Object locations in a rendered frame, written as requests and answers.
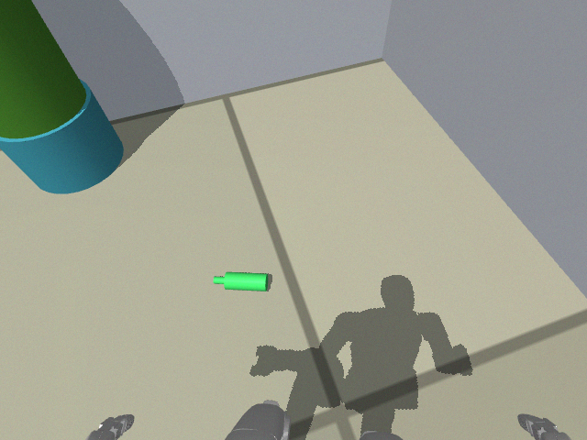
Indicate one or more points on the right robot hand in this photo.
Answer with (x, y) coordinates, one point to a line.
(541, 429)

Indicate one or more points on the left robot hand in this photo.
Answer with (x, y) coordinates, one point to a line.
(112, 428)

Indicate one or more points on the bottle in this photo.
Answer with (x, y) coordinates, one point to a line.
(243, 281)

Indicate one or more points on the potted plant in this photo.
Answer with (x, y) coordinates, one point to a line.
(51, 125)

